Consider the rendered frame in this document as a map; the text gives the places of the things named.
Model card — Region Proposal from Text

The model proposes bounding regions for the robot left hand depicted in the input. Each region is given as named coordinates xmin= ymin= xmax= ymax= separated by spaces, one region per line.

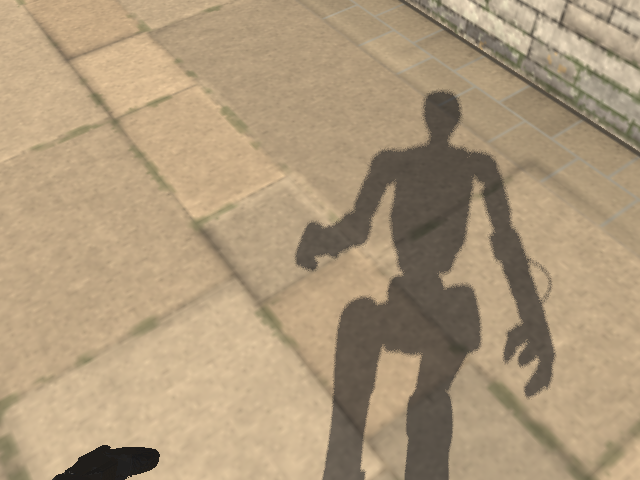
xmin=52 ymin=445 xmax=160 ymax=480

